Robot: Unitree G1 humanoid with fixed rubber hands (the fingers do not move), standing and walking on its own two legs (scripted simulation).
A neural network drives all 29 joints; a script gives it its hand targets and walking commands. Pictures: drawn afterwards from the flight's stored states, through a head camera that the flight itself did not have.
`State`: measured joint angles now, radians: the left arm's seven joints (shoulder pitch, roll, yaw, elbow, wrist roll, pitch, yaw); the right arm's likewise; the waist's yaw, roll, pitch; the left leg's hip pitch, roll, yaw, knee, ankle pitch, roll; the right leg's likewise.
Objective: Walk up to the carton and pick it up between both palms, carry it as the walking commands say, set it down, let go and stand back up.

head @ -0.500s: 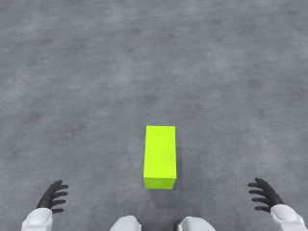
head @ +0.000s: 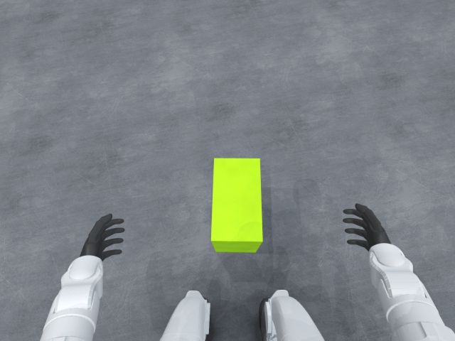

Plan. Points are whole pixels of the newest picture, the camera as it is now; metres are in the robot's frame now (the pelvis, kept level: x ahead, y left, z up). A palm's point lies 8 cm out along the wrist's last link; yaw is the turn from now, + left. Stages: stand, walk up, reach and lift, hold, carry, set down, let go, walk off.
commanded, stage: reach and lift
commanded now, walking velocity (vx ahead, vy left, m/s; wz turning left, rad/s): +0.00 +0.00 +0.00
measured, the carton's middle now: (236, 208) +0.47 +0.00 -0.58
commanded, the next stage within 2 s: none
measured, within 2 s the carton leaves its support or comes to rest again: neither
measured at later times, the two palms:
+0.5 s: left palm (142, 195) +0.38 +0.21 -0.14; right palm (333, 196) +0.38 -0.20 -0.14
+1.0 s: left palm (166, 178) +0.45 +0.17 -0.19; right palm (307, 180) +0.44 -0.17 -0.20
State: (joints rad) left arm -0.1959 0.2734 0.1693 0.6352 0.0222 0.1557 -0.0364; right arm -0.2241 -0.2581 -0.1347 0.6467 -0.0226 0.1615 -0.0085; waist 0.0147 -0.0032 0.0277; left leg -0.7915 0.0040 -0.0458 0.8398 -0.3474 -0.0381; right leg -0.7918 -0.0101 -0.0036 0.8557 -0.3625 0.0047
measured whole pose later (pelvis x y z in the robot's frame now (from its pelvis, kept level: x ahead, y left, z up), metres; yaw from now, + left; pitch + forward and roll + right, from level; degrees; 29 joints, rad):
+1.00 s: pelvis -0.05 +0.01 -0.07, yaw -1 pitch +46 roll +0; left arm -1.03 0.12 0.37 0.82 0.12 0.07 0.05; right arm -1.03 -0.12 -0.39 0.82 -0.13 0.06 -0.07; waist 0.00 0.00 -0.06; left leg -1.57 0.00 -0.03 1.05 -0.29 -0.03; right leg -1.57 -0.01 0.02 1.06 -0.30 0.02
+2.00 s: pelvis -0.08 +0.01 -0.33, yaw -2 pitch +43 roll +0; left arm -1.34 0.29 0.10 1.09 -0.18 0.02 0.14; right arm -1.33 -0.28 -0.10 1.08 0.19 0.02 -0.15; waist 0.01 0.01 0.21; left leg -2.25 -0.02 -0.04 2.07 -0.56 -0.04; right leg -2.26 0.02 0.04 2.07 -0.55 0.04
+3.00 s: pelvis -0.09 +0.01 -0.33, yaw -1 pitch +40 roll +1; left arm -1.42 0.20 0.13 1.11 -0.13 0.01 0.20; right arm -1.42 -0.20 -0.11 1.10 0.15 0.01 -0.22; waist 0.00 -0.01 0.29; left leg -2.24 -0.01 -0.03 2.10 -0.55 -0.04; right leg -2.26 0.04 0.05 2.10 -0.54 0.05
